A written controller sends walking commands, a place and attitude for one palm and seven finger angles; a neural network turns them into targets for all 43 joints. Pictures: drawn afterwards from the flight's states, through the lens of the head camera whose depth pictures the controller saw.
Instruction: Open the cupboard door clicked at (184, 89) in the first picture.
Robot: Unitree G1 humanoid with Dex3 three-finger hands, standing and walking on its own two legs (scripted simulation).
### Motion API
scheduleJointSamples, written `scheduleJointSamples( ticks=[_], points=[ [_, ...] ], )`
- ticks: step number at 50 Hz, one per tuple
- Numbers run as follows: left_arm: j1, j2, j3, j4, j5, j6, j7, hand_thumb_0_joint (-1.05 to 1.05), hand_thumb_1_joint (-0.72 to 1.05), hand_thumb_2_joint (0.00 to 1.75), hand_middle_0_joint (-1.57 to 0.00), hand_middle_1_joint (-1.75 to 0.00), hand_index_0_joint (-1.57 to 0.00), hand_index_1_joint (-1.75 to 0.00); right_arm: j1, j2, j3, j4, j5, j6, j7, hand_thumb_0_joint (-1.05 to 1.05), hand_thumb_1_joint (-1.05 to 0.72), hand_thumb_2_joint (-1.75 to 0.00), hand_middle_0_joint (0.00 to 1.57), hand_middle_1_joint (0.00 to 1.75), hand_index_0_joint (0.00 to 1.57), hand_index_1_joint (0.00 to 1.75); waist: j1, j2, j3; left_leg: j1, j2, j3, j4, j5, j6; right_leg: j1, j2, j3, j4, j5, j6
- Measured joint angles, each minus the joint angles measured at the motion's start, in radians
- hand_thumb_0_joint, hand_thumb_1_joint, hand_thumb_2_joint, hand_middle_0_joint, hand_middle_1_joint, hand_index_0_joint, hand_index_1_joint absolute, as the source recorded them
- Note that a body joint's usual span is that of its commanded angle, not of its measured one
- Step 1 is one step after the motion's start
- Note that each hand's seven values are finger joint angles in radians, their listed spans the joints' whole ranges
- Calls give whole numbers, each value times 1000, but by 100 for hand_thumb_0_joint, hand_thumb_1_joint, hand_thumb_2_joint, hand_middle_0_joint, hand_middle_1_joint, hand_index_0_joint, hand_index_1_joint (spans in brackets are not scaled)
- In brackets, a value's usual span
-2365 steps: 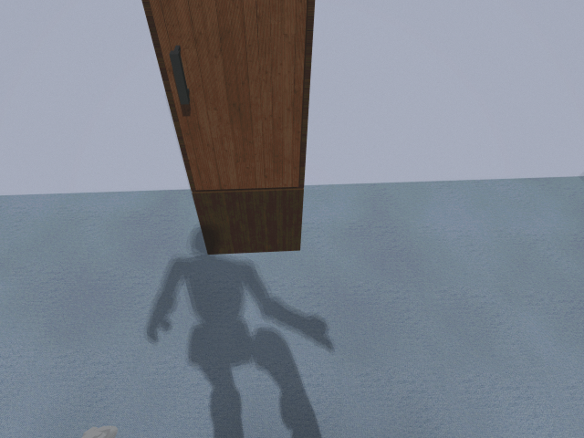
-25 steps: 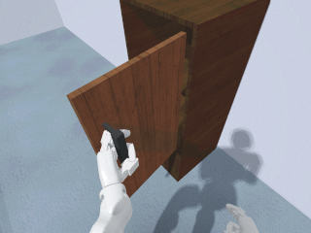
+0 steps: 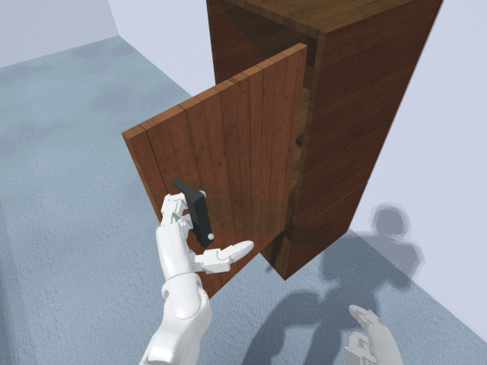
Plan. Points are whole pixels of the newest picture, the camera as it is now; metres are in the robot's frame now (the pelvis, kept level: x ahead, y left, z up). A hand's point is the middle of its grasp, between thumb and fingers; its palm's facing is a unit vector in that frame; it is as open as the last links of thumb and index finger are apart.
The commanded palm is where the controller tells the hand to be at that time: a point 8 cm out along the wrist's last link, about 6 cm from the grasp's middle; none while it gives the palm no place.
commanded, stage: open thumb and fingers to let go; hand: left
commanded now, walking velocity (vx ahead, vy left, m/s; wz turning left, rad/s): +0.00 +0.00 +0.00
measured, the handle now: (192, 213) +0.34 +0.11 +0.08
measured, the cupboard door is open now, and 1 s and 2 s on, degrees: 98 98 98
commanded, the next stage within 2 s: slide the hand sideways off the handle in 0.34 s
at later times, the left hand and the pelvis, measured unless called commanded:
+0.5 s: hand (209, 236) +0.30 +0.07 +0.08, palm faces +0.24 -0.97 -0.03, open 15.5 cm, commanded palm +0.26 +0.11 +0.08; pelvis -0.01 +0.03 -0.01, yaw -1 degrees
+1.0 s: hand (193, 264) +0.25 +0.09 +0.07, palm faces -0.10 -0.99 +0.00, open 16.2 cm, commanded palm +0.23 +0.16 +0.08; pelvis +0.00 +0.04 +0.00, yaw -3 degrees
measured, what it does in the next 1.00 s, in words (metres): stands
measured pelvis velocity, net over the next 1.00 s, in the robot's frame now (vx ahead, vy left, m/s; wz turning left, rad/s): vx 0.00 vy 0.04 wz -0.05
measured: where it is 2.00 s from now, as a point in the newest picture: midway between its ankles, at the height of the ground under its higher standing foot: outside the picture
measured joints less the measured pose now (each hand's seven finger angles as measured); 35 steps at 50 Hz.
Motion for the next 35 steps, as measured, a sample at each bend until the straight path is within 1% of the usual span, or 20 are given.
scheduleJointSamples(
  ticks=[4, 8, 13, 18, 20, 23, 24, 25, 27, 29, 31, 33, 35],
  points=[
    [-26, -3, -1, 20, 2, -3, 4, 0, -34, 37, -31, -117, -32, -118, 7, -1, -1, 7, 1, 3, -3, 1, -91, -90, 20, 30, 20, 30, -1, -6, 2, -8, -3, 5, 6, 2, 6, -7, -3, 5, 2, 6, 6],
    [-44, -5, -4, 37, 6, 3, 13, -1, -43, 33, -28, -105, -30, -106, 15, 1, -3, 9, 3, 7, -2, 1, -91, -90, 20, 30, 20, 30, -4, -9, -1, -12, -4, 13, 11, 2, 14, -12, -5, 13, 3, 11, 13],
    [-70, -7, -16, 58, 11, 13, 33, -1, -48, 31, -25, -85, -26, -86, 19, 4, -3, 10, 2, 7, 5, 1, -91, -90, 20, 30, 20, 30, -7, -6, -1, -20, -7, 22, 26, -4, 24, -19, -8, 21, 12, 12, 21],
    [-85, -5, -39, 69, 10, 22, 36, -1, -49, 30, -23, -64, -24, -64, 17, 10, 0, 12, 3, 7, 13, 1, -91, -90, 20, 30, 20, 30, -5, -5, -4, -26, -9, 31, 39, -10, 32, -27, -11, 30, 23, 11, 28],
    [-91, -5, -43, 71, 6, 27, 36, -1, -50, 30, -25, -58, -25, -59, 13, 12, 2, 13, 3, 6, 16, 1, -91, -90, 20, 30, 20, 30, -4, -5, -4, -29, -10, 32, 45, -12, 34, -29, -11, 31, 27, 10, 31],
    [-106, -7, -49, 79, 6, 33, 43, -1, -50, 30, -29, -53, -28, -57, 5, 12, 5, 17, 3, 5, 19, 1, -91, -90, 20, 30, 20, 30, 1, -4, -1, -35, -12, 32, 53, -14, 37, -33, -14, 30, 33, 9, 33],
    [-104, -4, -47, 76, 16, 31, 26, -1, -50, 30, -30, -52, -28, -56, 2, 12, 8, 17, 4, 4, 22, 1, -91, -90, 20, 30, 20, 30, 1, -6, 2, -37, -15, 32, 55, -13, 38, -35, -17, 30, 36, 8, 34],
    [-97, 7, -43, 71, 23, 18, -23, -1, -50, 30, -30, -51, -26, -54, 5, 11, 10, 11, 8, 4, 23, 1, -91, -90, 20, 30, 20, 30, 3, -10, 5, -39, -18, 32, 55, -12, 40, -38, -20, 30, 40, 8, 35],
    [-84, 55, -39, 63, 17, -23, -161, -1, -50, 30, -28, -47, -22, -50, 20, 6, 12, -8, 16, 0, 19, 1, -91, -90, 20, 30, 20, 30, 11, -14, 9, -44, -22, 32, 57, -9, 43, -44, -24, 30, 46, 7, 36],
    [-78, 118, -42, 60, -7, -58, -301, -1, -50, 30, -25, -43, -18, -45, 35, -1, 15, -21, 27, -7, 10, 1, -91, -90, 20, 30, 20, 30, 16, -11, 14, -44, -24, 31, 60, -8, 45, -44, -26, 29, 48, 8, 38],
    [-78, 161, -45, 58, -56, -77, -412, -1, -50, 30, -23, -39, -15, -41, 47, -13, 19, -31, 43, -19, 0, 1, -91, -90, 20, 30, 20, 30, 15, -2, 20, -41, -24, 29, 62, -9, 47, -37, -26, 28, 45, 10, 40],
    [-79, 169, -39, 59, -115, -76, -475, -1, -50, 30, -21, -37, -13, -38, 54, -22, 25, -35, 56, -34, -10, 1, -91, -90, 20, 30, 20, 30, 12, 6, 26, -34, -23, 31, 61, -9, 49, -28, -25, 30, 38, 14, 43],
    [-74, 152, -23, 58, -156, -64, -490, -1, -50, 30, -19, -35, -13, -36, 56, -26, 30, -36, 63, -47, -15, 1, -91, -90, 20, 30, 20, 30, 7, 6, 29, -26, -23, 37, 53, -7, 51, -23, -25, 36, 31, 18, 47]
  ],
)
